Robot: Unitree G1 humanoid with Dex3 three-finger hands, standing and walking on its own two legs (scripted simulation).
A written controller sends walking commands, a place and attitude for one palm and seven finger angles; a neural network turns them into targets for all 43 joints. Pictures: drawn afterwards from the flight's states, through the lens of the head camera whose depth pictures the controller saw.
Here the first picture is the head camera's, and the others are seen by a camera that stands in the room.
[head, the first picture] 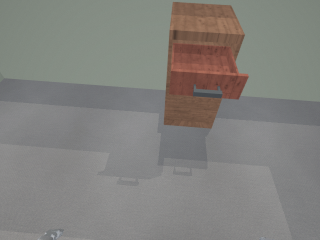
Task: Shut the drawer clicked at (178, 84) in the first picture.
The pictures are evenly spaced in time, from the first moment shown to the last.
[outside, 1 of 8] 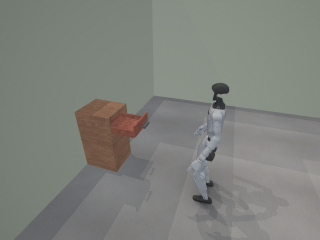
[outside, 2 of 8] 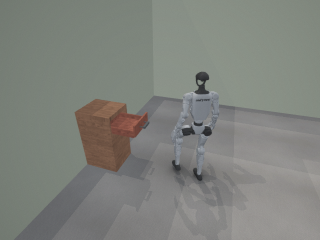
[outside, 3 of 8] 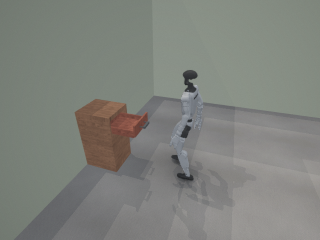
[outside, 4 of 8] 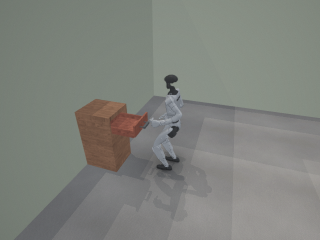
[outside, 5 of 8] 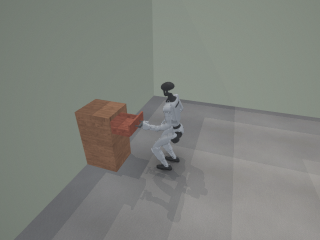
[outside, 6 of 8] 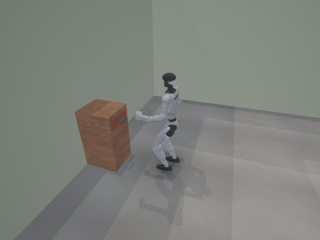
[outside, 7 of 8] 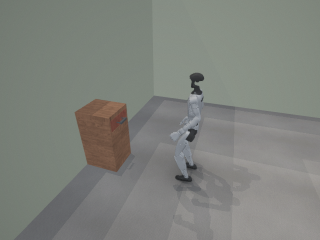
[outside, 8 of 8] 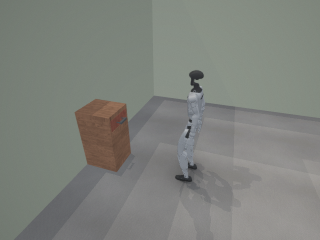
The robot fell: no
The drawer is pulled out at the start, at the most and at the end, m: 0.30 0.30 0.00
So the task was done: yes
